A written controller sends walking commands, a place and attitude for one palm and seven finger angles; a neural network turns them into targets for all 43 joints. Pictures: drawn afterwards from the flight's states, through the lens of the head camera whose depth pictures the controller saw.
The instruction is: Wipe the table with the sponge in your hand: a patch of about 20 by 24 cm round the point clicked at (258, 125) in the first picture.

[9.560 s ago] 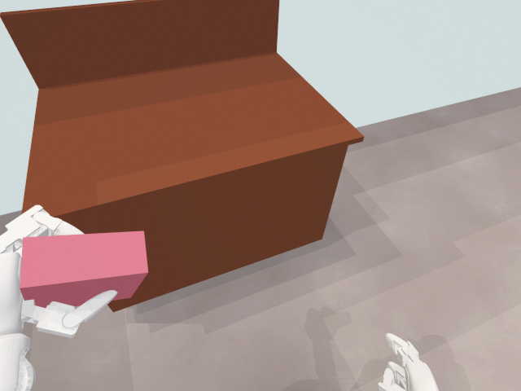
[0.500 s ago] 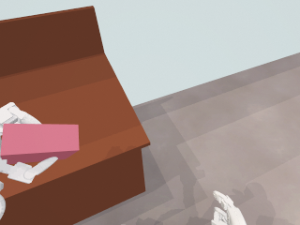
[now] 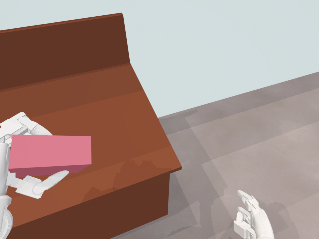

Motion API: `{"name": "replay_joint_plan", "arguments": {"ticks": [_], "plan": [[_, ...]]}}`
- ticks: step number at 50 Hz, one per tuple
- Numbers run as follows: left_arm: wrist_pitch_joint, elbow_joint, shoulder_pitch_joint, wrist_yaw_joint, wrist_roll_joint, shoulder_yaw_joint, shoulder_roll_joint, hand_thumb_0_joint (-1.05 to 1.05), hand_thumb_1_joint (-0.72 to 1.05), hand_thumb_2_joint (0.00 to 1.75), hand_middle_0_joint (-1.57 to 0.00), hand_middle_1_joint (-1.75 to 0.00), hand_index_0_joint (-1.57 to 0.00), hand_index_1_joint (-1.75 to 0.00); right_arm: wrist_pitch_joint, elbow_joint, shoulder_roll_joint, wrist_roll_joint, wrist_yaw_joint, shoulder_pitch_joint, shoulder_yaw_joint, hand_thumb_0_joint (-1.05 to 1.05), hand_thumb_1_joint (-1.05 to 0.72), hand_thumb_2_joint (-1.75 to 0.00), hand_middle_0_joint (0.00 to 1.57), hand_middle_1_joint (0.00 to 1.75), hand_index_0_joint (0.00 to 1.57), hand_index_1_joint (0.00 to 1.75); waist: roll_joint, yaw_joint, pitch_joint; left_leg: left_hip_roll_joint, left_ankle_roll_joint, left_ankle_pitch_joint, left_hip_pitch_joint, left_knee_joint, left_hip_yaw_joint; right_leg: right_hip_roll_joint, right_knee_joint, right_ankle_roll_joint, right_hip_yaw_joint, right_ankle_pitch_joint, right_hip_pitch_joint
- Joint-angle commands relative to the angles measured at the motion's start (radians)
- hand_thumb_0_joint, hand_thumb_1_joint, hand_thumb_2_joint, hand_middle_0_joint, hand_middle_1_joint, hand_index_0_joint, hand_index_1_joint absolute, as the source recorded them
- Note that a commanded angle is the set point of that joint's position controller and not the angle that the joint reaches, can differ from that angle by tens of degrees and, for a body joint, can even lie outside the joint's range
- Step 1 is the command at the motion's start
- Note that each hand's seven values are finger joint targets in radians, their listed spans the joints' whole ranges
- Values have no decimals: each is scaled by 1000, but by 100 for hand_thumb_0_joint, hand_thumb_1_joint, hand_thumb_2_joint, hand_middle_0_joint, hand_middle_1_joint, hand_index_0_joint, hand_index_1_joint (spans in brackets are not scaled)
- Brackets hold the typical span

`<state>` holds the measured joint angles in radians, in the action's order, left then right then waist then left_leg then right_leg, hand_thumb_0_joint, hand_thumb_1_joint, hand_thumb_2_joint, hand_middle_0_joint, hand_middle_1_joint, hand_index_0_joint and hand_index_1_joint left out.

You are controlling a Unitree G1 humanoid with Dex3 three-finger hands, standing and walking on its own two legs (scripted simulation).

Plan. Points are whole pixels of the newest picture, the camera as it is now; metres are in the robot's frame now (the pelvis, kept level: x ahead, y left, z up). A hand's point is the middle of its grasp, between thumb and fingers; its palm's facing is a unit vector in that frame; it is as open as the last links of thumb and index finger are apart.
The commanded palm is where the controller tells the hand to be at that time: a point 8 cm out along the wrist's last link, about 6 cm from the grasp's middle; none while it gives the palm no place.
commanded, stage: shuffle to correct the standing spot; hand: left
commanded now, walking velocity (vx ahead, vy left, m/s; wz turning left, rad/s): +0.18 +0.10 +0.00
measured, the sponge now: (62, 157) +0.23 +0.20 +0.17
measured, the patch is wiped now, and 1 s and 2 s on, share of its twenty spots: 0.00 0.00 0.00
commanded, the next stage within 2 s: come to a stop and stand still in 0.18 s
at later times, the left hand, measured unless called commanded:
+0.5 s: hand (14, 136) +0.25 +0.27 +0.21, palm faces +0.35 -0.79 -0.51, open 9.5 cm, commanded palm +0.20 +0.30 +0.19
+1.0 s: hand out of the picture +0.22 +0.39 +0.21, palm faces +0.46 -0.80 -0.38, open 9.5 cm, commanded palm +0.16 +0.39 +0.19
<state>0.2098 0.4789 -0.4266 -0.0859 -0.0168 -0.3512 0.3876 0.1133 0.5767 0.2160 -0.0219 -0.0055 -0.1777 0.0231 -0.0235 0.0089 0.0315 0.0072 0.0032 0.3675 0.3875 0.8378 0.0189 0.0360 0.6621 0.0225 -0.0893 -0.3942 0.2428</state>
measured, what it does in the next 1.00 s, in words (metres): steps to the left: right foot, then left foot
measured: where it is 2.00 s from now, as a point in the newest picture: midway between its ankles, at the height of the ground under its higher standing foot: outside the picture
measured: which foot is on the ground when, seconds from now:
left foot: down 0.00-0.34, up 0.36-0.56, down 0.58-1.00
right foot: down 0.00-0.14, up 0.16-0.30, down 0.32-1.00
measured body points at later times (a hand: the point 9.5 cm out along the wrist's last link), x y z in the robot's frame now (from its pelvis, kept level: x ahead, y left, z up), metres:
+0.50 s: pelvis +0.03 +0.03 +0.02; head +0.04 +0.03 +0.47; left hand +0.22 +0.31 +0.24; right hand +0.18 -0.21 -0.07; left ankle +0.04 +0.16 -0.68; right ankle +0.03 -0.04 -0.72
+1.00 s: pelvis +0.00 +0.12 +0.01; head +0.01 +0.15 +0.46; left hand +0.19 +0.43 +0.23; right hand +0.17 -0.09 -0.06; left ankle +0.06 +0.16 -0.72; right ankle +0.01 -0.04 -0.72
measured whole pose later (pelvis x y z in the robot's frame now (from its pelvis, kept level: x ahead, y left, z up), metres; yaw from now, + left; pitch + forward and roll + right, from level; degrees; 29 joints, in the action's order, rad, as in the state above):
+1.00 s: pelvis +0.00 +0.12 +0.01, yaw -2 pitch -1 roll -2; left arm 0.29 0.41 -0.30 -0.09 -0.04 -0.45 0.44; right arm 0.17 0.57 0.16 -0.01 -0.01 -0.24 -0.04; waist 0.03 -0.07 0.05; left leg -0.08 0.10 0.17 0.31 0.50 0.03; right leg 0.02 0.48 0.00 -0.01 -0.25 0.23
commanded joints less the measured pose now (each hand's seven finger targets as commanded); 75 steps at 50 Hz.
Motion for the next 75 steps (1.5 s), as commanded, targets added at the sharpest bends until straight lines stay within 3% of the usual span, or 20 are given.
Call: {"name": "replay_joint_plan", "arguments": {"ticks": [1, 5, 7, 9, 14, 15, 17, 18, 20, 23, 24, 25, 28, 32, 37, 43, 52, 62, 67, 75], "plan": [[62, 200, 67, -47, -39, -185, 183, 0, 10, 130, -120, -160, -120, -160, 36, -122, 115, 3, -3, 40, 39, 0, -90, -90, 20, 30, 20, 30, 187, -3, -64, 80, 10, 102, 200, 204, -131, 366, -306, 208, 419, 490, -58], [54, 136, 105, -49, -20, -113, 120, 0, 10, 130, -120, -160, -120, -160, 48, -92, 89, 18, -19, 30, 23, 0, -90, -90, 20, 30, 20, 30, -62, 17, -172, -20, 30, -315, -286, -437, 16, 71, 63, 24, 58, 403, 30], [63, 212, 164, -45, 4, -66, 120, 0, 10, 130, -120, -160, -120, -160, 57, -126, 121, 11, -21, 47, 52, 0, -90, -90, 20, 30, 20, 30, -285, -11, -186, 255, 183, -644, -472, -465, -334, -27, 407, -28, 55, -103, 333], [44, 173, 152, -34, 11, -102, 158, 0, 10, 130, -120, -160, -120, -160, 52, -131, 109, 9, -17, 57, 48, 0, -90, -90, 20, 30, 20, 30, -89, -22, -139, 256, 245, -620, -317, -478, -317, -21, 475, -23, 64, -131, 331], [59, 356, 77, -40, 10, -156, 213, 0, 10, 130, -120, -160, -120, -160, 76, -140, 103, 2, -1, 78, 19, 0, -90, -90, 20, 30, 20, 30, -149, -50, -219, 144, 132, -537, -90, -295, -121, -13, -125, -5, 25, 137, -121], [55, 338, 34, -39, 7, -177, 229, 0, 10, 130, -120, -160, -120, -160, 67, -141, 96, 0, -2, 74, 15, 0, -90, -90, 20, 30, 20, 30, -53, -49, -237, 98, 102, -441, -5, -166, -97, 13, -243, 5, 79, 298, -257], [41, 298, -30, -42, -26, -219, 257, 0, 10, 130, -120, -160, -120, -160, 55, -142, 79, -4, -3, 53, 26, 0, -90, -90, 20, 30, 20, 30, 265, -17, -228, -70, 14, -29, 132, 235, -2, 314, -383, 192, 505, 503, -234], [38, 296, -17, -44, -54, -241, 251, 0, 10, 130, -120, -160, -120, -160, 53, -138, 87, 0, -9, 34, 26, 0, -90, -90, 20, 30, 20, 30, 217, -7, -188, -52, -11, 85, 154, 326, -36, 363, -412, 222, 543, 472, -148], [29, 250, -16, -39, -65, -221, 202, 0, 10, 130, -120, -160, -120, -160, 52, -122, 109, -3, -10, 38, 37, 0, -90, -90, 20, 30, 20, 30, 107, -1, -93, 12, -15, 68, 158, 297, -94, 339, -376, 230, 479, 493, -42], [22, 132, -20, -59, -38, -201, 172, 0, 10, 130, -120, -160, -120, -160, 40, -84, 62, 11, -20, 39, -7, 0, -90, -90, 20, 30, 20, 30, 122, -2, -124, 17, 12, 6, -45, -170, -9, 188, -258, 119, 207, 564, -30], [131, 333, 1001, -71, 45, -680, 858, 0, 10, 130, -120, -160, -120, -160, 108, -64, 73, 49, -39, -81, 8, 0, -90, -90, 20, 30, 20, 30, 252, -4, -53, -110, -27, -73, 77, -200, 150, 12, -320, 1, 216, 771, -126], [110, -333, 434, -30, -15, -278, 252, 0, 10, 130, -120, -160, -120, -160, 119, -73, 22, 16, -37, 12, -15, 0, -90, -90, 20, 30, 20, 30, 129, -33, -207, -107, 11, -202, -15, -237, 16, 95, -210, 52, 218, 732, -187], [88, -132, 288, -23, -23, -111, 150, 0, 10, 130, -120, -160, -120, -160, 81, -88, 113, -3, -8, -9, 44, 0, -90, -90, 20, 30, 20, 30, -18, -56, -217, -19, 43, -322, -190, -364, 28, 101, -179, -15, 231, 735, -187], [99, 86, 122, -5, -46, 43, 21, 0, 10, 130, -120, -160, -120, -160, 87, -155, 115, -26, 32, 68, 46, 0, -90, -90, 20, 30, 20, 30, 41, -61, -166, 67, 66, -488, -242, -352, -74, 64, -215, -36, 205, 477, -103], [139, 271, 185, -47, -21, -225, 331, 0, 10, 130, -120, -160, -120, -160, 67, -161, 127, 7, 0, 95, 24, 0, -90, -90, 20, 30, 20, 30, -11, -51, -79, 70, 48, -100, -57, -447, -157, 59, -287, 23, 191, 129, -66], [166, 209, 274, -24, -26, -216, 281, 0, 10, 130, -120, -160, -120, -160, 81, -179, 97, 15, -30, 50, 8, 0, -90, -90, 20, 30, 20, 30, -275, -42, -59, 155, 60, 295, 106, -660, -276, -8, -103, 1, 93, 105, -144], [117, 123, 234, -9, -16, -7, 70, 0, 10, 130, -120, -160, -120, -160, 117, -131, 103, 0, 2, 9, 15, 0, -90, -90, 20, 30, 20, 30, -54, -35, -125, 163, -41, 75, -172, -648, -256, -22, -152, -14, 106, 143, -12], [119, 225, 235, -20, -8, -159, 228, 0, 10, 130, -120, -160, -120, -160, 81, -158, 82, 18, -17, 63, -3, 0, -90, -90, 20, 30, 20, 30, -86, -39, -150, 122, -39, 44, -138, -627, -236, -9, -232, 3, 122, 170, -104], [130, 246, 123, -10, -16, -131, 180, 0, 10, 130, -120, -160, -120, -160, 93, -166, 87, 18, -15, 42, 3, 0, -90, -90, 20, 30, 20, 30, -165, -34, -174, 126, -60, -58, -193, -624, -224, -15, -228, 5, 106, 186, -90], [96, 115, 103, -9, -19, -106, 163, 0, 10, 130, -120, -160, -120, -160, 67, -155, 110, 8, -27, 16, 16, 0, -90, -90, 20, 30, 20, 30, -64, -29, -146, 120, -45, -138, -202, -574, -183, 0, -285, 5, 127, 197, -60]]}}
